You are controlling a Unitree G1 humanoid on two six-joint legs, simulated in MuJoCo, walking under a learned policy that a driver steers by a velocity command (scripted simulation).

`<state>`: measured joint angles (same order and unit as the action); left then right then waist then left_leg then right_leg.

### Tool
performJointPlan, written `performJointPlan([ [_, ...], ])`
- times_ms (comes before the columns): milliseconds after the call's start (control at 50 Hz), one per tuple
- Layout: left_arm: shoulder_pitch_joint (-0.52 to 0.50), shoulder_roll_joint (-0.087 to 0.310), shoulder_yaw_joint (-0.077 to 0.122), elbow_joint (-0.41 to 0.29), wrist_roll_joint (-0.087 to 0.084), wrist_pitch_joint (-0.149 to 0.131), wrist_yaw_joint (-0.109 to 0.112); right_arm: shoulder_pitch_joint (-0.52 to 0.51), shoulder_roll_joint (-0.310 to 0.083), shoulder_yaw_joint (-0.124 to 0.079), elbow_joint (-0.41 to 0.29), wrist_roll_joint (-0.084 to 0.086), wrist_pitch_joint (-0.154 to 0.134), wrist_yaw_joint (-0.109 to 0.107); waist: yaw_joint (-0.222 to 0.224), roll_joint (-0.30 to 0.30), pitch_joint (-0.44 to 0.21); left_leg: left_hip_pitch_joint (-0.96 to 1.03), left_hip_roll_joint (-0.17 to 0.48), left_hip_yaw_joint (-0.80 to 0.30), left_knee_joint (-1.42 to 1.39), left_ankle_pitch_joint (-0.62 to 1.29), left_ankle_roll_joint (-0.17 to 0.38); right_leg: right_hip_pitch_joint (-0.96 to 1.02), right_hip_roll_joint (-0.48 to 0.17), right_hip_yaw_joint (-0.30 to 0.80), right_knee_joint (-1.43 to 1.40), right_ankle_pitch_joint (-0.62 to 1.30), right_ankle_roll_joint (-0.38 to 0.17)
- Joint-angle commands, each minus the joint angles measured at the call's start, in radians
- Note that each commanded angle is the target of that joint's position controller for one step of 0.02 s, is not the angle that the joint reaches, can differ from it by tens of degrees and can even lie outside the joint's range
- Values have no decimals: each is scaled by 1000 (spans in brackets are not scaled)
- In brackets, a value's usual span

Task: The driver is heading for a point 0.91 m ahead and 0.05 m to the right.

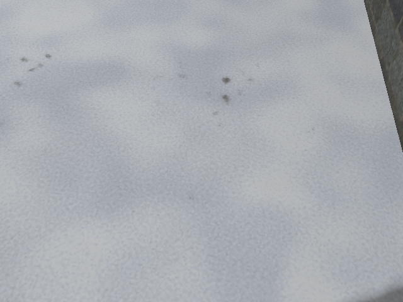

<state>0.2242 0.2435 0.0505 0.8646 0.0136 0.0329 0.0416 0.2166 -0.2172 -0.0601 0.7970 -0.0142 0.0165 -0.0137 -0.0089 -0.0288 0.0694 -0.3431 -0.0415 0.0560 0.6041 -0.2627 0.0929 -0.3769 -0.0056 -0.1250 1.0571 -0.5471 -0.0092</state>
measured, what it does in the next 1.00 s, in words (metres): steps on the spot: right foot, then left foot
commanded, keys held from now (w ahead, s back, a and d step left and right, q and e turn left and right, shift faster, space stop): q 0.26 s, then no key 0.06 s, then e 0.68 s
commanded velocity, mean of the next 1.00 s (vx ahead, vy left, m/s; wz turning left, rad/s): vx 0.01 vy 0.00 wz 0.00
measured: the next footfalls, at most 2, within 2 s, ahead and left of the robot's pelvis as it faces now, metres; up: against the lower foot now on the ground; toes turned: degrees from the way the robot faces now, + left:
right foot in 0.42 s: +0.04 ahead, -0.13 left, +0.00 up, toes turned +14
left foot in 0.80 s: -0.06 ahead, +0.06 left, +0.00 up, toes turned -2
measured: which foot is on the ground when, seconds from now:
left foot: down 0.00-0.42, up 0.44-0.78, down 0.80-1.00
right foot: up 0.00-0.40, down 0.42-0.80, up 0.82-1.00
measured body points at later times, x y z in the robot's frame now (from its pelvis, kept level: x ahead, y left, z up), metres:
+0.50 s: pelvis -0.01 -0.04 +0.02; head +0.01 -0.06 +0.47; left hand +0.02 +0.23 -0.10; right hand +0.14 -0.27 -0.12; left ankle +0.02 +0.07 -0.72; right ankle +0.00 -0.14 -0.73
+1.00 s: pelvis -0.05 -0.03 +0.02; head -0.02 -0.01 +0.47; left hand +0.06 +0.25 -0.12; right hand +0.00 -0.32 -0.10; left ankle -0.10 +0.06 -0.73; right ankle -0.08 -0.15 -0.66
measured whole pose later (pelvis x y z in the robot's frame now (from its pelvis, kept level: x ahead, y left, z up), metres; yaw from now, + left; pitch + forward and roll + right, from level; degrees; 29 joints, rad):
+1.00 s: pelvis -0.05 -0.03 +0.02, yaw -5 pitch +0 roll -1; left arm 0.20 0.32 0.08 0.84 0.02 0.08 -0.03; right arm 0.24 -0.26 -0.03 0.85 -0.02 0.02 -0.05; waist 0.00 -0.04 0.07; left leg -0.09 -0.01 0.05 0.37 -0.28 0.05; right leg -0.45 0.06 0.04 1.00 -0.42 0.02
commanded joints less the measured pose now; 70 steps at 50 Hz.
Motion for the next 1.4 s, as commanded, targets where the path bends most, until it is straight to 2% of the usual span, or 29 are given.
performJointPlan([
  [20, -19, 89, 21, -93, 3, -6, 0, 51, -144, -36, -43, 11, 21, -22, 1, 91, -48, 146, 275, -352, -300, 444, 205, -187, -23, 145, 106, 76, 21],
  [60, 18, 91, 24, -85, 24, 4, -4, 9, -128, -29, -62, 14, 16, -13, 26, 98, -85, 139, 224, -315, -294, 478, 182, -145, 0, 137, 81, 133, 29],
  [260, -52, 79, 15, -151, 0, 14, -1, 55, -205, -59, -72, -7, 18, 10, -25, 156, -110, 135, 192, -463, -334, 63, 154, -83, 29, 168, -220, 132, 45],
  [380, 111, 69, 4, -95, -19, -14, 5, -2, -170, -44, -50, 3, 32, 6, 34, 158, -133, 56, 176, -456, -294, 109, 69, 219, 45, 120, -590, 239, -29],
  [400, 110, 65, -1, -90, -10, -21, 7, 16, -145, -34, -37, 9, 31, -2, 31, 116, -117, 18, 144, -433, -265, 47, 24, 277, 20, 155, -733, 299, -45],
  [420, 62, 91, -7, -106, 10, -31, 8, 70, -79, -13, -23, 9, 30, -7, -10, -47, -118, -6, 64, -352, -144, -81, -31, 280, -147, 376, -872, 200, -66],
  [440, -37, 134, -13, -136, 20, -39, -4, 45, -87, -13, -26, 17, 28, -11, -36, -153, -45, -28, -59, -205, -131, -127, -62, 125, -304, 589, -945, 201, -130],
  [460, -80, 95, -25, -131, 18, -50, -10, 25, -124, -17, -7, -4, 29, -9, -38, -125, -21, 115, -8, -185, -70, -113, -70, -4, -299, 559, -937, 230, -159],
  [480, -115, 75, -34, -126, 3, -60, -16, 23, -109, -11, 11, -1, 25, -1, -60, -102, -19, 181, -2, -173, -93, -9, -70, -12, -223, 486, -907, 258, -135],
  [520, -76, 149, -14, -103, -11, -64, -15, -12, -121, -9, 20, -3, 14, -1, -41, -123, -23, 161, -18, -149, -143, 94, -73, 84, -138, 418, -830, 402, -94],
  [640, 59, 190, 22, -68, -10, -40, -28, 8, -138, -16, 53, 19, -1, -40, 13, -144, -86, 47, -25, -100, -66, -114, -100, 314, -170, 535, -675, 897, -173],
  [680, 78, 196, 33, -61, 4, -29, -29, 6, -115, -8, 48, 23, 0, -43, 20, -142, -112, 8, -34, -100, -36, -206, -90, 365, -180, 576, -646, 961, -205],
  [760, 3, 210, 55, -69, -4, -2, -30, 54, -117, 0, 48, 26, -13, -44, -15, -94, -140, 128, -35, -111, -182, -95, -67, 287, -143, 598, -630, 868, -167],
  [780, -44, 201, 54, -84, -11, 5, -31, 93, -130, -3, 57, 22, -18, -48, -38, -75, -142, 239, -7, -120, -287, -10, -57, 188, -100, 562, -604, 753, -125],
  [800, -55, 159, 44, -102, -20, 6, -33, 101, -197, -17, 54, 3, -19, -54, -28, 31, -123, 339, 116, -238, -380, 9, -23, 32, -19, 482, -508, 527, -66],
  [820, -13, 94, 30, -121, -25, 5, -32, 33, -287, -32, 24, -4, -13, -56, 12, 241, -82, 375, 362, -459, -396, 329, 71, -159, 151, 267, -358, 129, -16],
  [840, -27, 172, 47, -109, 7, 10, -26, 21, -259, -26, 26, -7, -10, -49, -3, 207, -76, 292, 463, -446, -337, 586, 187, -155, 92, 195, -115, -56, -9],
  [880, 24, 180, 58, -60, 12, 25, -38, -39, -159, 3, 1, -5, -12, -39, 48, 78, -51, 241, 344, -263, -307, 639, 147, -117, 65, 207, 43, 42, -5],
  [940, 8, 154, 47, -64, 5, 41, -73, -2, -178, 4, 2, -10, -10, -44, 18, 182, -35, 307, 235, -126, -276, 651, 79, -158, 68, 167, 13, 122, 28],
  [1060, -113, 122, 24, -134, 2, 47, -89, 76, -231, -10, 21, -8, -10, -31, -40, 171, -38, 358, 314, -112, -242, 638, 118, -112, 27, 110, -193, 110, 32],
  [1160, -95, 120, 22, -154, -11, 42, -83, 40, -250, -22, 10, -9, -9, -13, -24, 197, -54, 288, 327, -65, -170, 628, 89, 37, 35, 44, -362, 108, -12],
  [1200, -39, 118, 24, -146, -9, 27, -75, 9, -261, -29, 10, 4, -5, -15, 26, 159, -77, 237, 317, -33, -69, 535, 43, 164, 52, 46, -550, 241, -36],
  [1220, 7, 148, 33, -134, 5, 12, -64, 26, -249, -28, 16, 6, -4, -15, 54, 65, -109, 167, 277, 23, 82, 444, -10, 278, 32, 125, -690, 369, -55],
  [1240, 38, 267, 56, -145, 17, -4, -52, 63, -177, -10, -17, -3, 2, -11, 32, -192, -148, -65, 166, 98, 353, -31, -78, 438, -240, 484, -753, 686, -118],
  [1260, 96, 311, 65, -134, -15, -6, -52, 13, -149, 2, -46, -9, 25, -28, 70, -211, -173, -147, 35, 8, 468, -418, -96, 353, -414, 631, -738, 975, -291],
  [1280, 91, 239, 45, -121, -24, -9, -47, 15, -169, -1, -25, -10, 40, -32, 55, -89, -139, -119, 86, -66, 519, -368, -96, 309, -379, 530, -740, 927, -313],
  [1320, -86, 106, -4, -141, -1, -5, -29, 32, -153, 3, 25, 12, 40, -18, -13, -48, -26, -71, 116, -89, 416, -207, -94, 193, -239, 353, -800, 689, -220],
  [1360, -109, 75, -27, -127, 8, -17, -14, 87, -156, 2, 79, -3, 42, -2, -25, -78, -55, 11, 88, -83, 355, -114, -98, 211, -174, 252, -801, 783, -172],
  [1400, -79, 104, -28, -97, 6, -31, -8, 104, -147, 2, 105, 4, 44, 9, -18, -56, -71, 46, 52, -112, 300, -109, -103, 240, -182, 209, -791, 787, -158],
])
